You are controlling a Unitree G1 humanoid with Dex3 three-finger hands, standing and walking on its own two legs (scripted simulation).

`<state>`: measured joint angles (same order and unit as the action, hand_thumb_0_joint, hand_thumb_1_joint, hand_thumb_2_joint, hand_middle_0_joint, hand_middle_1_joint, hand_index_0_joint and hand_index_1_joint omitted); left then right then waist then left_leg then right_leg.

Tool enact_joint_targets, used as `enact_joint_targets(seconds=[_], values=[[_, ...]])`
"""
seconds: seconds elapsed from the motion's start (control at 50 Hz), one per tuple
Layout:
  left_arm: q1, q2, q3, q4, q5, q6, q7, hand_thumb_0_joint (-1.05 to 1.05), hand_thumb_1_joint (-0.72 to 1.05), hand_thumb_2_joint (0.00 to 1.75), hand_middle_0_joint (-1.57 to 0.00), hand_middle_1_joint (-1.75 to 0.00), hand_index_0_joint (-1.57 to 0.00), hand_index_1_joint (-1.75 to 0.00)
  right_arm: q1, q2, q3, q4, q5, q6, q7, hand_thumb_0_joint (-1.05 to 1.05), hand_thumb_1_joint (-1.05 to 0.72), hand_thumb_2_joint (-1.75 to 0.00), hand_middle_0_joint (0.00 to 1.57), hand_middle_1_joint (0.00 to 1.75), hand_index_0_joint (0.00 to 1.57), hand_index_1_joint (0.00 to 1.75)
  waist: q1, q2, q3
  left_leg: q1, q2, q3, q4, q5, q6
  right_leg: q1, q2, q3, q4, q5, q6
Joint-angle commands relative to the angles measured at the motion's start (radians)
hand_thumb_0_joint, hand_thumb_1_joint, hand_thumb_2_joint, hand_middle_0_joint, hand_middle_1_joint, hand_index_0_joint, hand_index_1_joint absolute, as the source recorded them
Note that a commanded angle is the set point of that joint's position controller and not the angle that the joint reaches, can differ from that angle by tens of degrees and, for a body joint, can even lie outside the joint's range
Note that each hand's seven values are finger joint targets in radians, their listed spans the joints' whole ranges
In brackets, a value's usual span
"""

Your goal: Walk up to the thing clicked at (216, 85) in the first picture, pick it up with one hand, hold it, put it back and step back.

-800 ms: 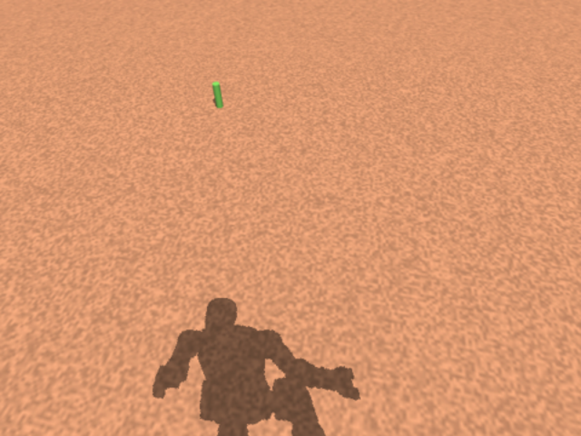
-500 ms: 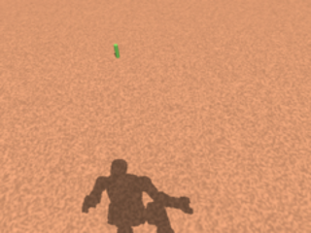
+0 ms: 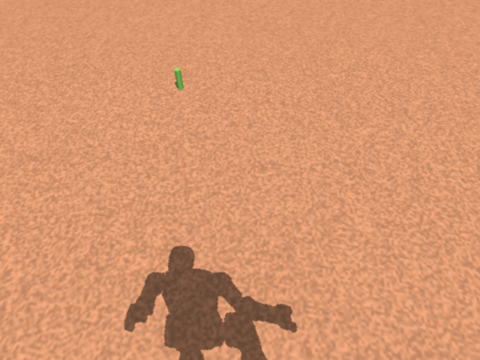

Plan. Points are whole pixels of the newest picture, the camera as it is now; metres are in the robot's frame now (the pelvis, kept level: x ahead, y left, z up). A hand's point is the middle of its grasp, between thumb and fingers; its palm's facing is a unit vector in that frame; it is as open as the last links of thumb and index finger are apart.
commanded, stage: stand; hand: left
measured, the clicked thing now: (179, 79) +1.97 +0.45 -0.71
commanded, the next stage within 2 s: walk up in 0.32 s
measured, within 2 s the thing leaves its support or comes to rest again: neither
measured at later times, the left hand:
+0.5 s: hand out of the picture +0.07 +0.30 -0.15, palm faces +0.07 -0.93 -0.36, open 7.3 cm
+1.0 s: hand (70, 255) +0.35 +0.39 -0.14, palm faces -0.01 -0.94 -0.33, open 7.3 cm
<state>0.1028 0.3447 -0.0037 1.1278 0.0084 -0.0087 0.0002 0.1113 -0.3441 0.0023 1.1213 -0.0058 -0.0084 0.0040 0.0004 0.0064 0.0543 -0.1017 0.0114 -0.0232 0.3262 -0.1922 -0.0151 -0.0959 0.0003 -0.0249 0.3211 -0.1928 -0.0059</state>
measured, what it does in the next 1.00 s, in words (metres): walks ahead: left foot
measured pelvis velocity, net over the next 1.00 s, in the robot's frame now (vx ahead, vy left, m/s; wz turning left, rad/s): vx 0.26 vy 0.11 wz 0.09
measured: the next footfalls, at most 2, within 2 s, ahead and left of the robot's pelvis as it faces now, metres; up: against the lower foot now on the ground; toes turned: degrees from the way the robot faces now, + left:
left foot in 0.66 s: +0.20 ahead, +0.23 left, +0.00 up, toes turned +10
right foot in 1.12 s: +0.55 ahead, -0.02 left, +0.00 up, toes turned +0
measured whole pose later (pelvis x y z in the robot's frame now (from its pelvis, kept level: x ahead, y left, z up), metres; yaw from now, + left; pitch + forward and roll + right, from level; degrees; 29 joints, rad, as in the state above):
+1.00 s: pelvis +0.26 +0.11 -0.01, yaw +5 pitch -2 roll +2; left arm 0.15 0.45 0.05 0.96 0.01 -0.03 -0.12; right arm 0.37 -0.39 -0.07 0.98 0.00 -0.09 0.07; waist -0.05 -0.05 0.05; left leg 0.03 -0.01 0.09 0.33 -0.32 0.02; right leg -0.57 -0.13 -0.01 0.75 -0.13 0.00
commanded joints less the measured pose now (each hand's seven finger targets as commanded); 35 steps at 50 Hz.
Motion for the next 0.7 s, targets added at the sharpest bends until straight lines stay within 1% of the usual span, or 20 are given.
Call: enact_joint_targets(seconds=[0.0,0.08,0.2,0.28,0.3,0.32,0.34,0.36,0.38,0.4,0.44,0.46,0.48,0.54,0.58,0.6,0.62,0.64,0.66,0.68], values=[[-0.036,0.211,0.045,-0.061,0.001,-0.024,0.012,0.00,0.90,0.90,-0.20,-0.30,-0.20,-0.30,-0.036,-0.212,-0.034,-0.060,-0.002,-0.020,-0.017,0.00,-0.90,-0.90,0.20,0.30,0.20,0.30,0.002,-0.008,-0.074,-0.007,0.113,-0.078,-0.044,0.160,0.035,0.017,-0.132,0.096,-0.048,0.165,-0.019],[-0.035,0.208,0.045,-0.060,0.000,-0.025,0.010,0.00,0.90,0.90,-0.20,-0.30,-0.20,-0.30,-0.027,-0.213,-0.036,-0.057,-0.002,-0.020,-0.016,0.00,-0.90,-0.90,0.20,0.30,0.20,0.30,0.000,-0.006,-0.073,-0.016,0.112,-0.080,-0.049,0.145,0.034,0.018,-0.130,0.098,-0.053,0.148,-0.018],[-0.032,0.212,0.044,-0.064,-0.001,-0.027,0.011,0.00,0.90,0.90,-0.20,-0.30,-0.20,-0.30,-0.036,-0.214,-0.036,-0.061,-0.001,-0.023,-0.015,0.00,-0.90,-0.90,0.20,0.30,0.20,0.30,0.003,-0.008,-0.101,0.014,0.117,-0.079,-0.036,0.205,0.035,0.030,-0.136,0.097,-0.045,0.204,-0.020],[-0.031,0.210,0.044,-0.060,0.001,-0.023,0.012,0.00,0.90,0.90,-0.20,-0.30,-0.20,-0.30,-0.031,-0.212,-0.034,-0.059,-0.001,-0.020,-0.017,0.00,-0.90,-0.90,0.20,0.30,0.20,0.30,0.000,-0.003,-0.077,-0.012,0.112,-0.081,-0.051,0.150,0.034,0.025,-0.132,0.095,-0.053,0.158,-0.018],[0.038,0.352,0.120,-0.114,0.013,-0.048,-0.026,0.00,0.90,0.90,-0.20,-0.30,-0.20,-0.30,0.016,-0.319,-0.112,-0.115,-0.018,-0.041,0.020,0.00,-0.90,-0.90,0.20,0.30,0.20,0.30,0.018,-0.015,-0.191,-0.070,0.084,-0.117,0.052,-0.408,0.122,0.077,-0.095,0.072,0.066,-0.376,-0.057],[0.052,0.335,0.122,-0.109,0.022,-0.052,-0.038,0.00,0.90,0.90,-0.20,-0.30,-0.20,-0.30,-0.038,-0.321,-0.115,-0.130,-0.026,-0.041,0.038,0.00,-0.90,-0.90,0.20,0.30,0.20,0.30,0.045,0.011,-0.098,-0.247,0.088,-0.137,0.081,-0.517,0.132,0.043,-0.133,0.132,0.075,-0.507,-0.080],[0.080,0.341,0.132,-0.109,0.027,-0.056,-0.041,0.00,0.90,0.90,-0.20,-0.30,-0.20,-0.30,-0.092,-0.300,-0.109,-0.157,-0.030,-0.038,0.047,0.00,-0.90,-0.90,0.20,0.30,0.20,0.30,0.071,-0.022,-0.030,-0.399,0.057,-0.082,0.148,-0.488,0.109,0.074,-0.176,0.197,0.005,-0.592,-0.107],[0.138,0.362,0.144,-0.115,0.028,-0.061,-0.043,0.00,0.90,0.90,-0.20,-0.30,-0.20,-0.30,-0.149,-0.262,-0.099,-0.197,-0.031,-0.041,0.054,0.00,-0.90,-0.90,0.20,0.30,0.20,0.30,0.108,-0.104,0.008,-0.539,0.010,0.013,0.309,-0.373,0.082,0.140,-0.285,0.334,-0.112,-0.690,-0.163],[0.161,0.380,0.152,-0.124,0.030,-0.072,-0.038,0.00,0.90,0.90,-0.20,-0.30,-0.20,-0.30,-0.188,-0.234,-0.097,-0.220,-0.039,-0.044,0.056,0.00,-0.90,-0.90,0.20,0.30,0.20,0.30,0.142,-0.183,0.043,-0.670,0.028,0.029,0.502,-0.281,0.059,0.186,-0.430,0.476,-0.234,-0.657,-0.235],[0.130,0.387,0.154,-0.146,0.030,-0.081,-0.036,0.00,0.90,0.90,-0.20,-0.30,-0.20,-0.30,-0.179,-0.248,-0.103,-0.222,-0.037,-0.050,0.057,0.00,-0.90,-0.90,0.20,0.30,0.20,0.30,0.131,-0.118,0.057,-0.708,0.074,-0.027,0.534,-0.257,0.040,0.206,-0.477,0.505,-0.250,-0.543,-0.274],[0.097,0.377,0.150,-0.173,0.030,-0.088,-0.035,0.00,0.90,0.90,-0.20,-0.30,-0.20,-0.30,-0.140,-0.275,-0.117,-0.219,-0.023,-0.059,0.071,0.00,-0.90,-0.90,0.20,0.30,0.20,0.30,0.095,-0.072,0.042,-0.641,0.119,-0.071,0.516,-0.244,0.039,0.192,-0.424,0.420,-0.222,-0.446,-0.259],[0.074,0.364,0.147,-0.181,0.029,-0.090,-0.037,0.00,0.90,0.90,-0.20,-0.30,-0.20,-0.30,-0.107,-0.275,-0.122,-0.213,-0.019,-0.060,0.081,0.00,-0.90,-0.90,0.20,0.30,0.20,0.30,0.072,-0.078,0.014,-0.582,0.113,-0.056,0.483,-0.245,0.035,0.178,-0.360,0.316,-0.211,-0.451,-0.225],[0.031,0.368,0.148,-0.195,0.030,-0.089,-0.040,0.00,0.90,0.90,-0.20,-0.30,-0.20,-0.30,-0.072,-0.276,-0.128,-0.207,-0.018,-0.055,0.093,0.00,-0.90,-0.90,0.20,0.30,0.20,0.30,0.043,-0.125,0.007,-0.515,0.109,-0.031,0.461,-0.232,0.030,0.112,-0.322,0.234,-0.212,-0.461,-0.200],[-0.045,0.397,0.144,-0.240,0.034,-0.088,-0.052,0.00,0.90,0.90,-0.20,-0.30,-0.20,-0.30,-0.011,-0.274,-0.139,-0.213,-0.015,-0.045,0.110,0.00,-0.90,-0.90,0.20,0.30,0.20,0.30,-0.008,-0.203,0.013,-0.292,0.109,0.023,0.344,-0.127,0.021,-0.090,-0.281,0.117,-0.201,-0.427,-0.166],[-0.074,0.395,0.142,-0.245,0.027,-0.081,-0.059,0.00,0.90,0.90,-0.20,-0.30,-0.20,-0.30,0.084,-0.273,-0.154,-0.187,-0.014,-0.047,0.107,0.00,-0.90,-0.90,0.20,0.30,0.20,0.30,-0.060,-0.151,0.012,-0.074,0.077,0.083,0.258,0.015,0.011,-0.259,-0.247,0.027,-0.109,-0.449,-0.147],[-0.073,0.373,0.137,-0.237,0.025,-0.076,-0.062,0.00,0.90,0.90,-0.20,-0.30,-0.20,-0.30,0.158,-0.281,-0.164,-0.160,-0.017,-0.047,0.101,0.00,-0.90,-0.90,0.20,0.30,0.20,0.30,-0.093,-0.088,-0.006,0.040,0.046,0.132,0.248,0.044,0.017,-0.314,-0.213,-0.026,-0.019,-0.437,-0.132],[-0.045,0.344,0.128,-0.228,0.026,-0.069,-0.063,0.00,0.90,0.90,-0.20,-0.30,-0.20,-0.30,0.234,-0.294,-0.176,-0.135,-0.023,-0.049,0.091,0.00,-0.90,-0.90,0.20,0.30,0.20,0.30,-0.123,0.000,-0.041,0.159,0.012,0.165,0.253,0.016,0.028,-0.372,-0.174,-0.076,0.135,-0.396,-0.123],[0.009,0.291,0.110,-0.223,0.029,-0.065,-0.067,0.00,0.90,0.90,-0.20,-0.30,-0.20,-0.30,0.352,-0.333,-0.194,-0.105,-0.028,-0.055,0.075,0.00,-0.90,-0.90,0.20,0.30,0.20,0.30,-0.173,0.141,-0.114,0.346,-0.007,0.126,0.236,-0.098,0.065,-0.467,-0.126,-0.109,0.432,-0.257,-0.109],[0.051,0.203,0.084,-0.237,0.025,-0.065,-0.071,0.00,0.90,0.90,-0.20,-0.30,-0.20,-0.30,0.442,-0.417,-0.212,-0.099,-0.040,-0.062,0.057,0.00,-0.90,-0.90,0.20,0.30,0.20,0.30,-0.193,0.391,-0.120,0.388,0.175,-0.226,0.050,-0.456,0.125,-0.643,-0.007,-0.098,0.788,-0.403,-0.077],[0.040,0.235,0.081,-0.262,0.007,-0.065,-0.064,0.00,0.90,0.90,-0.20,-0.30,-0.20,-0.30,0.337,-0.498,-0.212,-0.166,-0.030,-0.075,0.053,0.00,-0.90,-0.90,0.20,0.30,0.20,0.30,-0.147,0.335,-0.090,0.261,0.381,-0.713,-0.204,-0.767,0.217,-0.720,0.035,0.029,0.912,-0.376,-0.062]])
